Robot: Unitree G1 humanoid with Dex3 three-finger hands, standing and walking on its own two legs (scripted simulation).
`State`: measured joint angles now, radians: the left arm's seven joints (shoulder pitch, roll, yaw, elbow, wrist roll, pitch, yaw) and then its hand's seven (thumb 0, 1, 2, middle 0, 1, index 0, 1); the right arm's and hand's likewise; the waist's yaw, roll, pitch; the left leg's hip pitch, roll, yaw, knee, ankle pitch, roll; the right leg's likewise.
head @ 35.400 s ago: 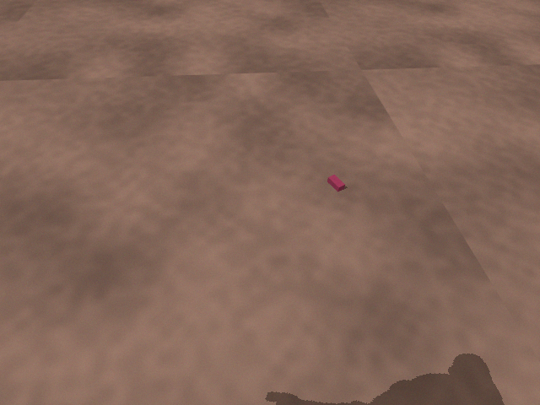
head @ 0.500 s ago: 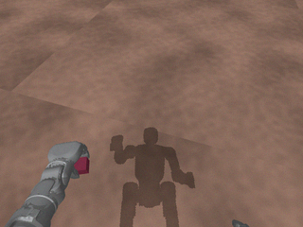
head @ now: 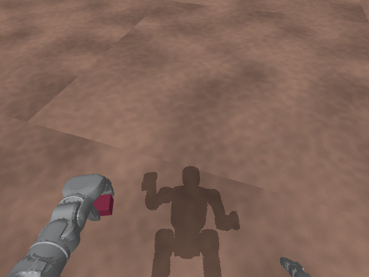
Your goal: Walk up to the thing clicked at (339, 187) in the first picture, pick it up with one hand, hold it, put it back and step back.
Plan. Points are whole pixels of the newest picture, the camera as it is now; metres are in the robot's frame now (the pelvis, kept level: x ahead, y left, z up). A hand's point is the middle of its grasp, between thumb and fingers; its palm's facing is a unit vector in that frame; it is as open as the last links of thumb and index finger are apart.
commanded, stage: hold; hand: left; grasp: from above
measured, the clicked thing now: (94, 206) +0.32 +0.23 -0.08
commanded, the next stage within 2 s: crouch in 1.28 s
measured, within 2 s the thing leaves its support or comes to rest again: neither
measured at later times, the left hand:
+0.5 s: hand (91, 206) +0.29 +0.22 -0.02, palm faces -0.41 -0.09 -0.91, open 7.1 cm
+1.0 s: hand (92, 203) +0.29 +0.21 -0.01, palm faces -0.43 -0.08 -0.90, open 7.0 cm
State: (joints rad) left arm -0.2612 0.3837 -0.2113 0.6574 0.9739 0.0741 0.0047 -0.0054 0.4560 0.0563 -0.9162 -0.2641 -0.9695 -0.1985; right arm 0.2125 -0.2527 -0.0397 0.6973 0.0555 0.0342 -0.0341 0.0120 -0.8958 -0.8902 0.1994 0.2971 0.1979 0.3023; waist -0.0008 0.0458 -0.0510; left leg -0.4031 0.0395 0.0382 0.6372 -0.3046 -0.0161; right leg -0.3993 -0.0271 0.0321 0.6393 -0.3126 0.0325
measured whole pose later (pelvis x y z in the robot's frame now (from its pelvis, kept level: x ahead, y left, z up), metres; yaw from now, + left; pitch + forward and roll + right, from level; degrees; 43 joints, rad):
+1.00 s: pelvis +0.00 -0.01 +0.01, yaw +0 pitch +1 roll +1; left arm -0.24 0.39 -0.22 0.58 0.96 0.08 -0.07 0.00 0.48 0.00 -0.94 -0.22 -0.99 -0.15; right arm 0.18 -0.25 -0.02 0.69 0.07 0.05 -0.05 0.01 -0.90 -0.89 0.20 0.30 0.20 0.30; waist 0.02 0.05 -0.02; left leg -0.27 0.04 0.05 0.49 -0.24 -0.02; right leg -0.29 -0.03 0.04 0.52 -0.26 0.02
